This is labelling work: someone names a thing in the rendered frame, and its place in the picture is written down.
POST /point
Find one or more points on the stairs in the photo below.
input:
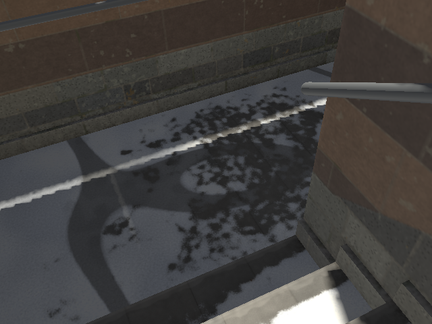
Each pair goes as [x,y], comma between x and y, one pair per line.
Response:
[279,284]

